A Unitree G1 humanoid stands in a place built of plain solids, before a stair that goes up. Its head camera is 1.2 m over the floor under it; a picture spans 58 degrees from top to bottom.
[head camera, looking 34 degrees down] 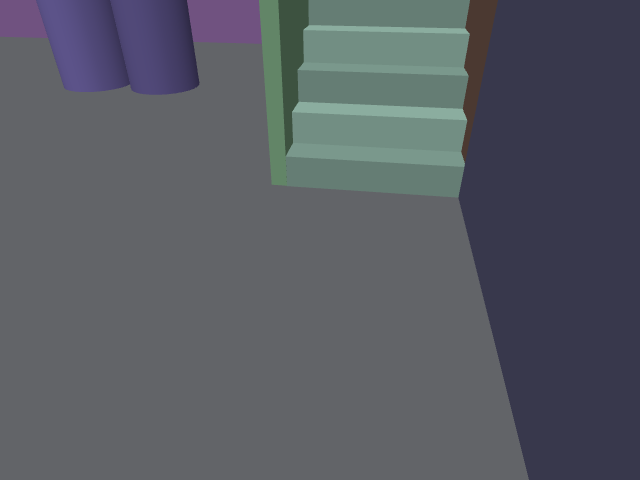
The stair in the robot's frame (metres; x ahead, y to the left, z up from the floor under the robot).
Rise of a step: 0.19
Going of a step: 0.22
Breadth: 1.02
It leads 8 degrees to the right of straight ahead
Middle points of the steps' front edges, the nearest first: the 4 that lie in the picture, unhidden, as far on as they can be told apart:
2.29 -0.31 0.19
2.50 -0.34 0.39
2.72 -0.37 0.58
2.93 -0.40 0.77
